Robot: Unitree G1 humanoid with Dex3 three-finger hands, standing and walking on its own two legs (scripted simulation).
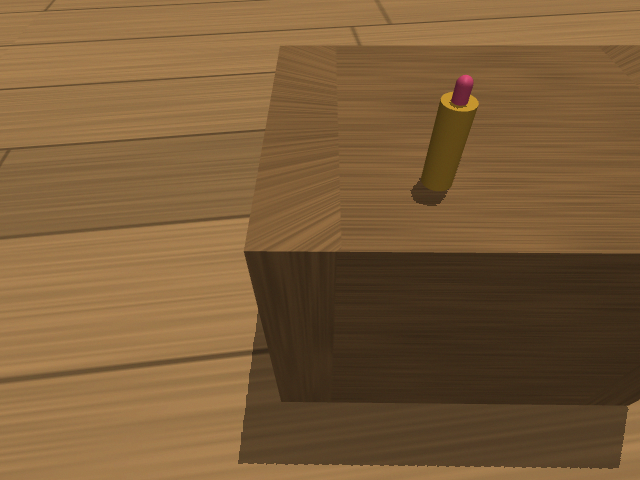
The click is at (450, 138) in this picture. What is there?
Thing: necked bottle
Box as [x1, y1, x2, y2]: [421, 75, 478, 190]
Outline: 468,75 460,76 456,81 454,91 444,94 440,99 421,176 422,183 426,187 433,190 444,190 451,185 478,104 477,100 469,94 473,82 471,77
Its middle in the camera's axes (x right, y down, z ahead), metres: +0.22 -0.19 +0.68
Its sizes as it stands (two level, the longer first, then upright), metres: 0.060 0.060 0.209
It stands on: a support 0.75 m high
